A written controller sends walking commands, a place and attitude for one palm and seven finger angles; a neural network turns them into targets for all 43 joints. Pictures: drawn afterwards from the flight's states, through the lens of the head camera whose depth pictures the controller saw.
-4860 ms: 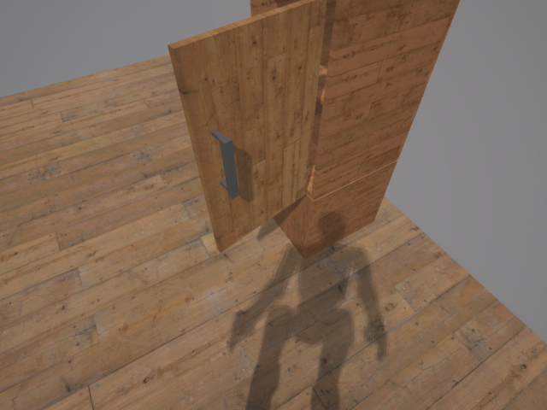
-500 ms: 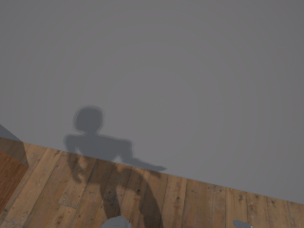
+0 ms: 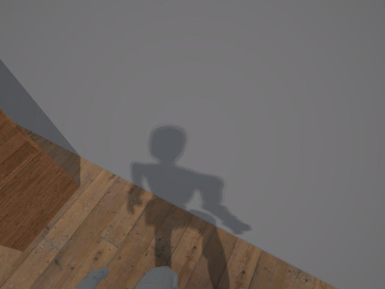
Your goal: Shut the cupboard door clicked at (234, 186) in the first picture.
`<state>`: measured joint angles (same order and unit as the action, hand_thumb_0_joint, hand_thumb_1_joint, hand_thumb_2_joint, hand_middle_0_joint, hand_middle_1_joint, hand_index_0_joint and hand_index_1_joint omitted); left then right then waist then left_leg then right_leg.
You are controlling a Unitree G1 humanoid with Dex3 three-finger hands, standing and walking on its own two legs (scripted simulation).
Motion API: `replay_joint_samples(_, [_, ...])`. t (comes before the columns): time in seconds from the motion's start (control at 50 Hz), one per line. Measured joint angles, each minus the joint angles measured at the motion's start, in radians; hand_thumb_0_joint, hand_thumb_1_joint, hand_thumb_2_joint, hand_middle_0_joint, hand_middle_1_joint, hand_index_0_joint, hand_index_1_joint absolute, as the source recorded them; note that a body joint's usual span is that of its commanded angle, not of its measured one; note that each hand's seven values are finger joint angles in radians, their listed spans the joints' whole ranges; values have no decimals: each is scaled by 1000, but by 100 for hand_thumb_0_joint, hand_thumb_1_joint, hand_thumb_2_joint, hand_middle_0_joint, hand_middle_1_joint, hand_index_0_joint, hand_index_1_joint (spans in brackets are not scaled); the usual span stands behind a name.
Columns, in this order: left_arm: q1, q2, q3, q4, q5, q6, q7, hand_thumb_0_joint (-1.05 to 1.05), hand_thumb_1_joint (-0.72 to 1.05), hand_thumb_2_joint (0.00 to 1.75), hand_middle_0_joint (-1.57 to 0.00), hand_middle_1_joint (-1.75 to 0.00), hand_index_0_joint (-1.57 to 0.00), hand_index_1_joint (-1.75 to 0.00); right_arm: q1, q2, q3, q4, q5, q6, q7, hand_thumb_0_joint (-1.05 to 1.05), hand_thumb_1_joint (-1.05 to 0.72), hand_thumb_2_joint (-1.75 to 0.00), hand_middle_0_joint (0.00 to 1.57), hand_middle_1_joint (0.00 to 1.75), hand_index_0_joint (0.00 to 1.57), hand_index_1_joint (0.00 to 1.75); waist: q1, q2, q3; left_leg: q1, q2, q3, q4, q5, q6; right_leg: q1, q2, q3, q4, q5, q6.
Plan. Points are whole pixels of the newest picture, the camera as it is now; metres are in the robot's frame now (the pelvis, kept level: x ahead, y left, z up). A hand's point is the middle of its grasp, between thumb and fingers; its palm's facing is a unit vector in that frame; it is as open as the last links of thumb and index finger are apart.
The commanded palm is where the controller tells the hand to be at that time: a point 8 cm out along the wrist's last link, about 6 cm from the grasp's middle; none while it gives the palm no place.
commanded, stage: turn to face it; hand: left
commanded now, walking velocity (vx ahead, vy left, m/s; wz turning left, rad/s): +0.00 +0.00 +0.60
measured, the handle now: out of the picture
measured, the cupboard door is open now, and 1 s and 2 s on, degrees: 100 100 100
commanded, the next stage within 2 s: take the last steps up to it in 1.92 s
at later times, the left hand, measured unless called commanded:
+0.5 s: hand out of the picture +0.06 +0.23 -0.15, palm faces +0.31 -0.91 -0.26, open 7.4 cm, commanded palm none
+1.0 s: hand out of the picture -0.04 +0.18 -0.18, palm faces +0.60 -0.76 -0.23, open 7.4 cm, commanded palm none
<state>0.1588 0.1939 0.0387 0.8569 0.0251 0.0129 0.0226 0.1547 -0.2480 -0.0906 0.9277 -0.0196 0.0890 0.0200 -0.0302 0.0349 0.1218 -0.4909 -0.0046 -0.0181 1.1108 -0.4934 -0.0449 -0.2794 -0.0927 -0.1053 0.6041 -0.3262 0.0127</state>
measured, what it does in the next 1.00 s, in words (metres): steps on the spot, turning left: left foot, then right foot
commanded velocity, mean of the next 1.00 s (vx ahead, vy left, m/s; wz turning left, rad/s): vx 0.00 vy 0.00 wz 0.60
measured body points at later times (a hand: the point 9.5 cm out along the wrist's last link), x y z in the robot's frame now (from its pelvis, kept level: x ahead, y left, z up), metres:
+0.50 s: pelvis +0.02 -0.01 +0.01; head +0.07 +0.02 +0.45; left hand +0.04 +0.28 -0.13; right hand +0.16 -0.23 -0.13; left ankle -0.01 +0.11 -0.73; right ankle +0.06 -0.16 -0.69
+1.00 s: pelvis +0.03 -0.02 -0.01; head +0.07 +0.04 +0.44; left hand -0.07 +0.22 -0.17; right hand +0.28 -0.17 -0.13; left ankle -0.03 +0.06 -0.73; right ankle +0.07 -0.16 -0.68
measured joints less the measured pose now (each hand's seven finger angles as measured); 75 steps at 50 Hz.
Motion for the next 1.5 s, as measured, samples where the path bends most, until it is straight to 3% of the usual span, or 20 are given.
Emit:
replay_joint_samples(0.16, [29,-7,-4,17,3,-4,-8,1,91,89,-20,-30,-21,-30,-23,18,18,-14,7,-11,12,1,-91,-90,20,30,20,30,12,-74,10,123,24,106,-327,44,-11,46,-57,-100,-40,0,13])
replay_joint_samples(0.2, [40,3,2,21,-3,1,-12,1,91,89,-21,-30,-21,-30,-26,16,22,-25,6,-21,14,1,-91,-90,20,30,20,30,15,-82,5,181,22,119,-471,144,2,30,-71,-128,12,-32,25])
replay_joint_samples(0.22, [47,8,7,22,-8,8,-14,1,90,89,-21,-30,-21,-30,-23,11,23,-33,2,-31,15,1,-91,-90,20,30,20,30,14,-78,-5,190,23,110,-511,189,45,2,-75,-132,70,-55,36])
replay_joint_samples(0.28, [26,43,21,45,-9,45,-7,1,91,89,-20,-30,-20,-30,-27,26,28,-37,-4,-51,2,1,-91,-90,20,30,20,30,23,-99,3,159,10,87,-459,153,88,-116,-49,-19,345,-215,59])
replay_joint_samples(0.36, [-4,67,35,60,-12,55,-8,1,91,89,-20,-30,-20,-30,-5,38,36,-30,-6,-59,-18,1,-91,-90,20,30,21,30,27,-84,1,189,10,39,-531,191,70,-204,-8,53,504,-147,71])
replay_joint_samples(0.5, [-37,68,32,28,-16,42,-14,1,91,90,-20,-30,-20,-30,26,33,31,-6,-11,-41,-15,1,-91,-90,20,30,21,30,18,-34,-11,207,10,-44,-586,227,46,-139,31,78,252,-109,66])
replay_joint_samples(0.6, [-34,53,22,2,-10,4,-8,1,91,90,-20,-30,-20,-30,37,17,14,-4,1,-21,-11,1,-91,-90,20,30,21,30,12,-12,-25,134,-18,-93,-440,118,17,-10,48,57,-30,22,23])
replay_joint_samples(0.64, [-28,29,10,3,-6,-3,-3,1,91,89,-20,-30,-20,-30,22,-1,2,1,0,-9,-9,1,-91,-90,20,30,21,30,4,9,-11,63,-27,-75,-215,7,15,-2,40,27,-4,-2,-2])
replay_joint_samples(0.7, [-5,5,0,7,-4,2,2,1,91,89,-20,-30,-20,-30,4,-9,-4,4,-1,1,-1,1,-91,-90,20,30,20,30,-5,4,-4,1,-11,-12,2,18,-2,36,19,-8,-37,-3,-9])
replay_joint_samples(0.82, [28,-9,-7,21,0,-3,-4,1,91,89,-20,-30,-20,-30,-21,9,12,-4,5,-4,11,1,-91,-90,20,30,20,30,7,-55,6,80,21,79,-221,28,-18,79,-32,-79,-75,0,0])
replay_joint_samples(0.9, [53,7,3,30,-4,1,-11,1,91,89,-21,-30,-21,-30,-37,14,23,-24,5,-20,14,1,-91,-90,20,30,20,30,19,-81,5,180,18,112,-475,153,3,60,-66,-131,9,-56,22])
replay_joint_samples(0.92, [61,12,8,32,-9,7,-14,1,91,89,-21,-30,-21,-30,-36,9,24,-32,1,-30,15,1,-91,-90,20,30,20,30,18,-78,-4,189,19,106,-513,201,47,30,-73,-135,72,-78,32])
replay_joint_samples(0.98, [40,45,21,54,-11,45,-7,1,91,89,-20,-30,-20,-30,-42,23,30,-39,-4,-53,2,1,-91,-90,20,30,20,30,28,-96,6,162,4,81,-461,161,85,-94,-49,-21,356,-230,56])
replay_joint_samples(1.06, [7,68,36,64,-12,56,-8,1,91,89,-20,-30,-20,-30,-19,34,38,-32,-7,-58,-17,1,-91,-90,20,30,21,30,33,-82,4,192,3,31,-532,196,67,-190,-10,53,506,-157,69])
replay_joint_samples(1.18, [-25,70,34,33,-15,45,-14,1,91,90,-20,-30,-20,-30,11,34,35,-8,-11,-44,-15,1,-91,-90,20,30,21,30,26,-39,-8,213,5,-42,-588,231,49,-157,19,80,304,-120,68])
replay_joint_samples(1.26, [-30,62,24,8,-17,20,-14,1,91,90,-20,-30,-20,-30,30,28,24,-3,-5,-27,-12,1,-91,-90,20,30,21,30,14,-16,-24,180,-8,-97,-530,205,21,-30,48,67,15,-10,56])
replay_joint_samples(1.3, [-25,53,19,1,-8,-1,-8,1,91,89,-20,-30,-20,-30,28,18,14,-1,1,-18,-8,1,-91,-90,20,30,21,30,15,-15,-24,124,-22,-88,-384,83,17,-17,32,52,-12,60,2])
replay_joint_samples(1.38, [-2,8,0,6,-3,2,-1,1,91,89,-20,-30,-20,-30,8,-11,-6,10,-2,3,1,1,-91,-90,20,30,21,30,-1,11,-15,14,-12,-30,1,24,4,21,10,-7,-12,-7,3])
replay_joint_samples(1.42, [10,-2,-3,12,-1,4,0,1,91,89,-20,-30,-20,-30,3,-7,-3,9,-1,1,5,1,-91,-90,20,30,20,30,-6,-9,-14,16,5,13,4,28,-9,44,-8,-29,-43,2,9])
replay_joint_samples(1.5, [25,-6,-6,19,3,-3,-6,1,91,89,-20,-30,-20,-30,-8,7,11,2,4,-9,9,1,-91,-90,20,30,20,30,6,-58,-3,92,19,78,-224,17,-14,68,-50,-76,-57,-1,17])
